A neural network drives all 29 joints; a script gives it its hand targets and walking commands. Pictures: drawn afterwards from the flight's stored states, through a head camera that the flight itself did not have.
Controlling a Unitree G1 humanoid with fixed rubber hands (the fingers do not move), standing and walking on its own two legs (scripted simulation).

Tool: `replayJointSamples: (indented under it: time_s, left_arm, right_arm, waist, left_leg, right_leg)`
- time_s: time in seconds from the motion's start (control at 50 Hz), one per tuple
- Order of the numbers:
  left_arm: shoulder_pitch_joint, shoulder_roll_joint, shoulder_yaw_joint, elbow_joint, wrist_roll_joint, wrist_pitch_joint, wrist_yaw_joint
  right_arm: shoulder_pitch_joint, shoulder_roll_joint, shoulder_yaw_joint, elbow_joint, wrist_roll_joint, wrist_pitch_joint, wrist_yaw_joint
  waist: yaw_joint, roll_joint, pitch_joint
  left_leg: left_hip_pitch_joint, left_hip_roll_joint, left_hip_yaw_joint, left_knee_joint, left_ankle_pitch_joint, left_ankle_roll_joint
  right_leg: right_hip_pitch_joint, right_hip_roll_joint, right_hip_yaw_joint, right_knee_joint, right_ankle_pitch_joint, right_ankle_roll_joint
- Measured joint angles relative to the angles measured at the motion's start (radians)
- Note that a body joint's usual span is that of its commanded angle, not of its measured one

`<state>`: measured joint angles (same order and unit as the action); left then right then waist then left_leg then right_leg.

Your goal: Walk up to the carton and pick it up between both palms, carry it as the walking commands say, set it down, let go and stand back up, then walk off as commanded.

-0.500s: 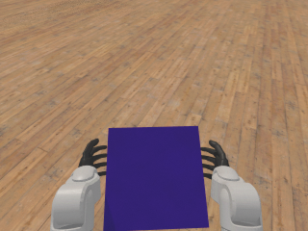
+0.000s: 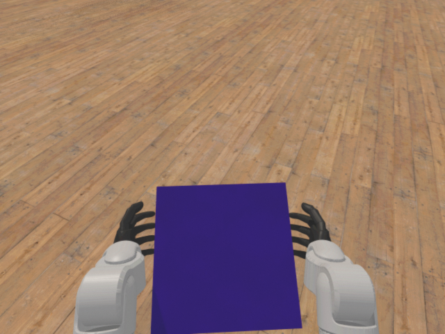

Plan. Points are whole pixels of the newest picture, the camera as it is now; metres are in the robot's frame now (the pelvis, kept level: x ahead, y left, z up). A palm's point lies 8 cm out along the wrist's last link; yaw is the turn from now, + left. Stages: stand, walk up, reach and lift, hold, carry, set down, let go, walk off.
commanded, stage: carry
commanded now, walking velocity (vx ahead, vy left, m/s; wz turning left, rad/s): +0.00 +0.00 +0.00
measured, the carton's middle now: (222, 252) +0.30 +0.00 -0.01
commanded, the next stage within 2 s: hold in 0.02 s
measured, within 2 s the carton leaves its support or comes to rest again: neither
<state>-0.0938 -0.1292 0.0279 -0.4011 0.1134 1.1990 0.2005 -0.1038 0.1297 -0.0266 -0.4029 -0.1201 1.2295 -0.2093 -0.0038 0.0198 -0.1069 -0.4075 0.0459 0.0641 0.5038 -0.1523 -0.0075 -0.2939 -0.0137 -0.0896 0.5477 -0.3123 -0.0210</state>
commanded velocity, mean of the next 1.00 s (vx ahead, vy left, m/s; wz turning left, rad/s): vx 0.00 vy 0.00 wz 0.00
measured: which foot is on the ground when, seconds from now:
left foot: down 0.00-1.00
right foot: down 0.00-1.00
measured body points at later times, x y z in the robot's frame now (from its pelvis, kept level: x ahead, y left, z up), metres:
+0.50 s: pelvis +0.00 +0.02 +0.01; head -0.05 +0.03 +0.45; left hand +0.30 +0.16 +0.05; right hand +0.29 -0.15 +0.04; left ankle +0.07 +0.12 -0.73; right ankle -0.02 -0.10 -0.73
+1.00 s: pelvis -0.02 +0.00 -0.01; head +0.02 +0.01 +0.44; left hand +0.32 +0.15 -0.03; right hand +0.30 -0.16 -0.03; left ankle +0.07 +0.12 -0.73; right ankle -0.02 -0.10 -0.73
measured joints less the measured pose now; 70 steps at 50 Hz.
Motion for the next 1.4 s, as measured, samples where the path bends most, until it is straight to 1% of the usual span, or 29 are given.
replayJointSamples:
  time_s: [0.02,0.04,0.06,0.08,0.1,0.12,0.14,0.16,0.22,0.26,0.3,0.34,0.4,0.44,0.56,0.66,0.74,0.82,0.92,1.0,1.08,1.2,1.4]
  left_arm:
    - [0.0,0.0,0.0,0.0,0.0,-0.001,0.0]
    - [-0.012,0.0,0.006,0.037,0.035,-0.035,-0.032]
    - [-0.037,-0.001,0.038,0.131,0.057,-0.102,-0.069]
    - [-0.061,-0.003,0.078,0.25,0.066,-0.182,-0.093]
    - [-0.068,-0.004,0.105,0.348,0.076,-0.255,-0.102]
    - [-0.058,-0.004,0.115,0.413,0.082,-0.314,-0.102]
    - [-0.035,-0.002,0.11,0.446,0.085,-0.354,-0.102]
    - [-0.002,0.001,0.095,0.452,0.082,-0.378,-0.101]
    - [0.092,0.002,0.055,0.405,0.064,-0.411,-0.1]
    - [0.107,0.0,0.059,0.395,0.067,-0.429,-0.103]
    - [0.075,0.002,0.08,0.426,0.079,-0.44,-0.111]
    - [0.017,0.003,0.108,0.48,0.096,-0.443,-0.118]
    - [-0.047,-0.002,0.13,0.511,0.117,-0.429,-0.128]
    - [-0.083,-0.006,0.15,0.54,0.134,-0.428,-0.142]
    - [-0.158,-0.021,0.207,0.651,0.18,-0.453,-0.163]
    - [-0.195,-0.03,0.248,0.734,0.204,-0.51,-0.166]
    - [-0.221,-0.037,0.288,0.789,0.22,-0.566,-0.169]
    - [-0.249,-0.045,0.335,0.828,0.236,-0.621,-0.175]
    - [-0.283,-0.056,0.391,0.851,0.25,-0.685,-0.184]
    - [-0.3,-0.063,0.416,0.859,0.254,-0.736,-0.188]
    - [-0.311,-0.067,0.423,0.863,0.249,-0.786,-0.187]
    - [-0.328,-0.072,0.416,0.857,0.231,-0.849,-0.176]
    - [-0.371,-0.067,0.412,0.857,0.195,-0.9,-0.156]
  right_arm:
    - [0.0,0.0,0.0,0.001,0.0,-0.001,0.0]
    - [-0.016,0.001,-0.006,0.042,-0.033,-0.041,0.032]
    - [-0.051,0.003,-0.026,0.147,-0.066,-0.114,0.07]
    - [-0.088,0.007,-0.048,0.28,-0.087,-0.203,0.092]
    - [-0.107,0.011,-0.061,0.398,-0.102,-0.289,0.099]
    - [-0.104,0.011,-0.062,0.482,-0.111,-0.363,0.1]
    - [-0.081,0.007,-0.056,0.526,-0.111,-0.413,0.097]
    - [-0.045,0.002,-0.046,0.535,-0.101,-0.443,0.094]
    - [0.069,-0.007,-0.022,0.473,-0.056,-0.479,0.093]
    - [0.083,-0.001,-0.023,0.472,-0.056,-0.501,0.106]
    - [0.046,-0.003,-0.033,0.523,-0.07,-0.523,0.126]
    - [-0.015,-0.001,-0.06,0.591,-0.088,-0.534,0.145]
    - [-0.081,0.007,-0.102,0.63,-0.113,-0.526,0.158]
    - [-0.115,0.013,-0.131,0.657,-0.137,-0.524,0.176]
    - [-0.173,0.025,-0.201,0.741,-0.195,-0.538,0.219]
    - [-0.195,0.031,-0.242,0.798,-0.219,-0.582,0.235]
    - [-0.215,0.036,-0.271,0.846,-0.228,-0.631,0.235]
    - [-0.246,0.046,-0.302,0.892,-0.236,-0.684,0.223]
    - [-0.293,0.06,-0.343,0.935,-0.25,-0.748,0.203]
    - [-0.322,0.065,-0.366,0.957,-0.255,-0.799,0.193]
    - [-0.337,0.061,-0.373,0.965,-0.247,-0.846,0.186]
    - [-0.35,0.044,-0.364,0.956,-0.212,-0.902,0.18]
    - [-0.398,0.02,-0.367,0.962,-0.166,-0.948,0.184]
  waist:
    - [0.0,0.0,0.0]
    - [0.002,-0.002,0.034]
    - [0.008,-0.002,0.077]
    - [0.015,0.0,0.106]
    - [0.021,0.005,0.122]
    - [0.018,0.004,0.13]
    - [0.013,0.0,0.13]
    - [0.009,-0.006,0.125]
    - [0.017,-0.028,0.087]
    - [0.02,-0.042,0.065]
    - [0.021,-0.051,0.054]
    - [0.021,-0.055,0.053]
    - [0.04,-0.049,0.082]
    - [0.046,-0.045,0.099]
    - [0.034,-0.038,0.133]
    - [0.031,-0.034,0.148]
    - [0.035,-0.036,0.146]
    - [0.042,-0.041,0.138]
    - [0.045,-0.043,0.129]
    - [0.044,-0.042,0.123]
    - [0.041,-0.04,0.116]
    - [0.045,-0.041,0.096]
    - [0.038,-0.045,0.019]
  left_leg:
    - [0.0,0.0,0.0,0.0,0.0,0.0]
    - [0.028,-0.009,-0.012,0.0,-0.014,0.004]
    - [0.067,-0.025,-0.036,-0.008,-0.02,0.009]
    - [0.1,-0.039,-0.06,-0.016,-0.015,0.01]
    - [0.122,-0.046,-0.08,-0.026,0.003,0.008]
    - [0.132,-0.043,-0.078,-0.031,0.005,0.006]
    - [0.138,-0.041,-0.074,-0.04,0.002,0.004]
    - [0.143,-0.041,-0.07,-0.053,0.001,0.003]
    - [0.155,-0.046,-0.058,-0.085,0.006,0.005]
    - [0.17,-0.05,-0.053,-0.093,0.005,0.007]
    - [0.187,-0.053,-0.051,-0.088,-0.001,0.01]
    - [0.201,-0.056,-0.051,-0.076,-0.01,0.012]
    - [0.242,-0.051,-0.039,-0.064,-0.023,0.015]
    - [0.266,-0.051,-0.034,-0.064,-0.026,0.018]
    - [0.28,-0.058,-0.032,-0.061,-0.021,0.023]
    - [0.234,-0.056,-0.026,-0.035,-0.022,0.022]
    - [0.18,-0.051,-0.025,-0.007,-0.026,0.019]
    - [0.114,-0.046,-0.028,0.027,-0.031,0.014]
    - [0.015,-0.04,-0.041,0.077,-0.039,0.008]
    - [-0.074,-0.037,-0.051,0.114,-0.042,0.005]
    - [-0.171,-0.035,-0.059,0.153,-0.045,0.003]
    - [-0.334,-0.032,-0.061,0.225,-0.056,0.003]
    - [-0.606,-0.032,-0.059,0.366,-0.085,0.009]
  right_leg:
    - [0.0,0.0,0.0,0.0,0.0,0.0]
    - [0.027,0.001,0.004,-0.003,0.0,-0.002]
    - [0.063,0.005,0.016,-0.013,0.005,-0.004]
    - [0.091,0.014,0.034,-0.024,0.013,-0.004]
    - [0.106,0.026,0.054,-0.036,0.023,-0.004]
    - [0.116,0.033,0.067,-0.048,0.03,-0.003]
    - [0.121,0.035,0.074,-0.06,0.036,-0.002]
    - [0.124,0.035,0.079,-0.072,0.042,-0.001]
    - [0.126,0.029,0.091,-0.092,0.046,0.003]
    - [0.136,0.025,0.096,-0.092,0.04,0.005]
    - [0.153,0.022,0.098,-0.085,0.032,0.005]
    - [0.168,0.019,0.098,-0.075,0.025,0.006]
    - [0.209,0.023,0.111,-0.073,0.023,0.008]
    - [0.233,0.022,0.116,-0.076,0.024,0.009]
    - [0.243,0.016,0.118,-0.064,0.022,0.011]
    - [0.189,0.018,0.124,-0.024,0.015,0.011]
    - [0.129,0.023,0.126,0.013,0.008,0.01]
    - [0.062,0.029,0.123,0.053,-0.002,0.005]
    - [-0.033,0.036,0.111,0.101,-0.012,-0.001]
    - [-0.117,0.039,0.1,0.136,-0.017,-0.005]
    - [-0.212,0.042,0.092,0.174,-0.022,-0.006]
    - [-0.374,0.046,0.09,0.245,-0.033,-0.005]
    - [-0.645,0.045,0.092,0.387,-0.065,0.004]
